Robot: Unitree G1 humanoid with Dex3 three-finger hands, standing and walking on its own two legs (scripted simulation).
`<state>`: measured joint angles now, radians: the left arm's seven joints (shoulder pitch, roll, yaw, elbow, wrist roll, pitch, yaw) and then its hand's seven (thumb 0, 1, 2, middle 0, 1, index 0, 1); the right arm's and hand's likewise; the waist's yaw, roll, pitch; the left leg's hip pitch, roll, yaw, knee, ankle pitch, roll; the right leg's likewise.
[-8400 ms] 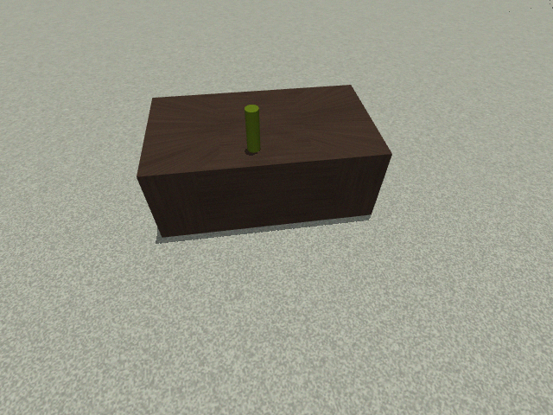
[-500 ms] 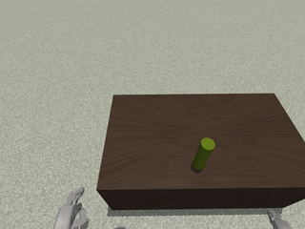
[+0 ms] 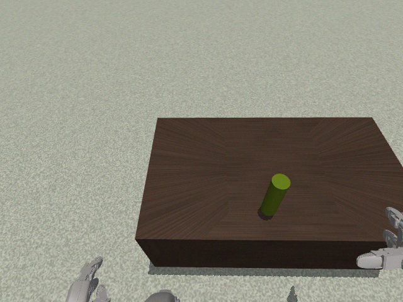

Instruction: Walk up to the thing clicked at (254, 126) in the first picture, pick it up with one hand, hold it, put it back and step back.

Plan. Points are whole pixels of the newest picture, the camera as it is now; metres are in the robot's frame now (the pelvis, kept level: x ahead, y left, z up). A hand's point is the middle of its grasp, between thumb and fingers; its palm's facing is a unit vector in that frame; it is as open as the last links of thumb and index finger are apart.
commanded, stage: go down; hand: right
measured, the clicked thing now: (274, 196) +0.48 -0.19 -0.24
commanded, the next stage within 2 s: approach in 1.30 s
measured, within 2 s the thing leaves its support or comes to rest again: neither
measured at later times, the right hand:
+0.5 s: hand (387, 206) +0.34 -0.35 +0.00, palm faces +0.17 +0.98 -0.13, open 17.7 cm
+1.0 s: hand (393, 188) +0.37 -0.37 +0.02, palm faces +0.17 +0.98 -0.10, open 17.6 cm
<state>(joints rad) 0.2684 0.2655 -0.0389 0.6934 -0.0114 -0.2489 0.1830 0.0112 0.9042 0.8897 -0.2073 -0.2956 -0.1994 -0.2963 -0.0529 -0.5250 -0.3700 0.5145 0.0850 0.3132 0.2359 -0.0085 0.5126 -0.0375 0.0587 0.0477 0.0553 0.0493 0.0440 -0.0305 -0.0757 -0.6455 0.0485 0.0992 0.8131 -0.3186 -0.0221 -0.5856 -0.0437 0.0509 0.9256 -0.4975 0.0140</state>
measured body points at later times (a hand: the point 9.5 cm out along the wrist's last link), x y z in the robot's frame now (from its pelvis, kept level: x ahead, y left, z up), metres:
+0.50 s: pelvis +0.00 +0.00 +0.00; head +0.08 -0.02 +0.44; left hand +0.06 +0.29 -0.10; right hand +0.32 -0.40 +0.02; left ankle +0.05 +0.14 -0.69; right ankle -0.02 -0.12 -0.69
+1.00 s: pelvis +0.00 +0.00 -0.01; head +0.11 -0.03 +0.42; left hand +0.05 +0.29 -0.11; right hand +0.36 -0.42 +0.03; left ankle +0.05 +0.14 -0.69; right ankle -0.02 -0.12 -0.69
